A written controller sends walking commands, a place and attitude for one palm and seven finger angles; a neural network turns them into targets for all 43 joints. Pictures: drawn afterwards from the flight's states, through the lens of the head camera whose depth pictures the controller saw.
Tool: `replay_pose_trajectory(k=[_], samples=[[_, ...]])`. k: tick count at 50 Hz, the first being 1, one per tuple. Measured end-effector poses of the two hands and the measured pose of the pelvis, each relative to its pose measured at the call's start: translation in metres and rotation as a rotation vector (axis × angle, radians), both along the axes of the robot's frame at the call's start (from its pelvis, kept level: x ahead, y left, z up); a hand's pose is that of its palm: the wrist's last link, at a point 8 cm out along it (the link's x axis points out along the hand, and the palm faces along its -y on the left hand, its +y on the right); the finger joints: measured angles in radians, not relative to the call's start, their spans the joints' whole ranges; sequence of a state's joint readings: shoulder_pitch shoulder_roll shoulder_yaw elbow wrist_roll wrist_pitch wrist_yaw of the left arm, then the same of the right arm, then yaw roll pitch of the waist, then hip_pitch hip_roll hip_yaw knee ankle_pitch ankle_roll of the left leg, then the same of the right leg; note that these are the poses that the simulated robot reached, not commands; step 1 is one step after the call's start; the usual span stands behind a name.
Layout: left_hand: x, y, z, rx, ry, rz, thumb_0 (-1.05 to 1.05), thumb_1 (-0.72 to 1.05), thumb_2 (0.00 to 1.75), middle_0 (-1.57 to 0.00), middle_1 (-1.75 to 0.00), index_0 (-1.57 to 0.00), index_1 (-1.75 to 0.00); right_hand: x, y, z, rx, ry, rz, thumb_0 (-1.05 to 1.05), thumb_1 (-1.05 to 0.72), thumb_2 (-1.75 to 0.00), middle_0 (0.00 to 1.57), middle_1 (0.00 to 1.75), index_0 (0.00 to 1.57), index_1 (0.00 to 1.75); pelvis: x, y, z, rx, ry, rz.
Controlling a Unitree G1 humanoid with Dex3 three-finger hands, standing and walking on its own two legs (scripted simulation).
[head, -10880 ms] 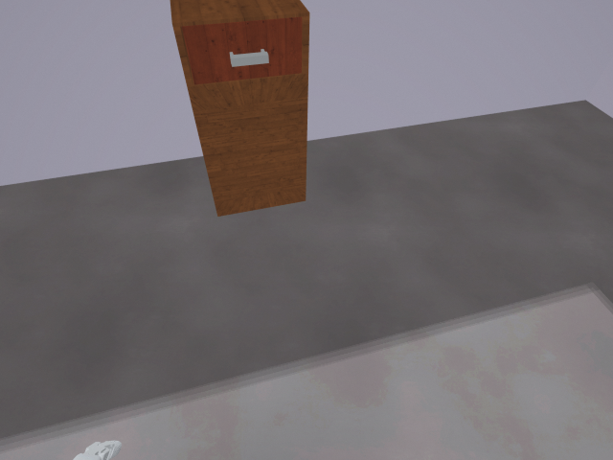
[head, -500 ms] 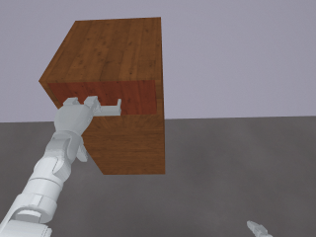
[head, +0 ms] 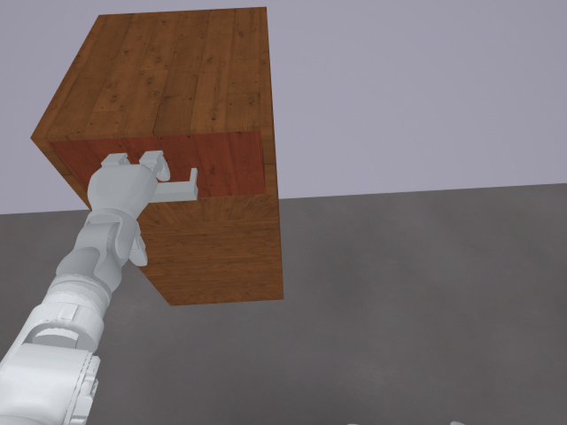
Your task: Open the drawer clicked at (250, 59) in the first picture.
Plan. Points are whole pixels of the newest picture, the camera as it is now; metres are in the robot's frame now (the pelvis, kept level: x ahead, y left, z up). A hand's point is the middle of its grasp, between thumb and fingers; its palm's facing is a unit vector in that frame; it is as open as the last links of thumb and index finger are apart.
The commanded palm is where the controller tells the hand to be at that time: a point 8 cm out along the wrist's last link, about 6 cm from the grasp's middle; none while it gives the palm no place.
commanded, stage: move the hooked fingers above the handle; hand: left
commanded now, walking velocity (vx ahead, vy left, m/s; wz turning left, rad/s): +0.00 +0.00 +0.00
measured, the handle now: (166, 183) +0.54 +0.24 -0.03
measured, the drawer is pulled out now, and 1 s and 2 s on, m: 0.00 0.00 0.00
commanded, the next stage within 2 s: lower the fingers behind the handle in 1.16 s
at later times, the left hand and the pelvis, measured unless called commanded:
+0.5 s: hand (153, 189) +0.48 +0.24 +0.01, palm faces -0.08 -0.01 -1.00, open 13.8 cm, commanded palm +0.47 +0.25 +0.08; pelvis +0.00 +0.01 -0.01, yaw +0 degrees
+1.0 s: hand (148, 191) +0.47 +0.25 +0.02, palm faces -0.05 -0.02 -1.00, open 13.8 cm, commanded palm +0.46 +0.25 +0.08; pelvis +0.01 +0.01 -0.01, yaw +0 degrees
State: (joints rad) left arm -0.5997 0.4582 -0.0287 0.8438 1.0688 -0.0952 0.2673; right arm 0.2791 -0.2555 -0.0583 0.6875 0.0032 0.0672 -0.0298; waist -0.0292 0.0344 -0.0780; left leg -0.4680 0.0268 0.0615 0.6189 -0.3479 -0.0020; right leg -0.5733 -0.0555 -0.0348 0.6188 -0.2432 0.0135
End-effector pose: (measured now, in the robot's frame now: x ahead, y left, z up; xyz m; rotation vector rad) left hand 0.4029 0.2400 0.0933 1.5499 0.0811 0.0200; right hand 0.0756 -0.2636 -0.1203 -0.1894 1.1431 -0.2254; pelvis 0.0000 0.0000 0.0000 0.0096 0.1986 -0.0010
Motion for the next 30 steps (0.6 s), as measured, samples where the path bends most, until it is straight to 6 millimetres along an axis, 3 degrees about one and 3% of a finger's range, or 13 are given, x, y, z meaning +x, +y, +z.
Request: replay_pose_trajectory(k=[7, 30], samples=[[0.018, 0.0, -0.006, 0.012, 0.015, 0.006, 0.0, -0.49, 0.3, -0.32, -1.2, -0.32, -1.2, -0.012, 0.0, -0.003, -0.008, 0.041, -0.011, 0.01, -0.9, -0.9, 0.2, 0.3, 0.2, 0.3, 0.0, 0.002, -0.003, -0.003, 0.031, 0.003], [0.071, -0.002, -0.023, -0.016, 0.023, 0.009, 0.0, -0.49, 0.3, -0.32, -1.2, -0.32, -1.21, -0.079, -0.002, -0.008, -0.033, 0.249, -0.094, 0.01, -0.9, -0.9, 0.2, 0.3, 0.2, 0.3, 0.007, 0.009, -0.014, -0.014, 0.132, -0.012]])
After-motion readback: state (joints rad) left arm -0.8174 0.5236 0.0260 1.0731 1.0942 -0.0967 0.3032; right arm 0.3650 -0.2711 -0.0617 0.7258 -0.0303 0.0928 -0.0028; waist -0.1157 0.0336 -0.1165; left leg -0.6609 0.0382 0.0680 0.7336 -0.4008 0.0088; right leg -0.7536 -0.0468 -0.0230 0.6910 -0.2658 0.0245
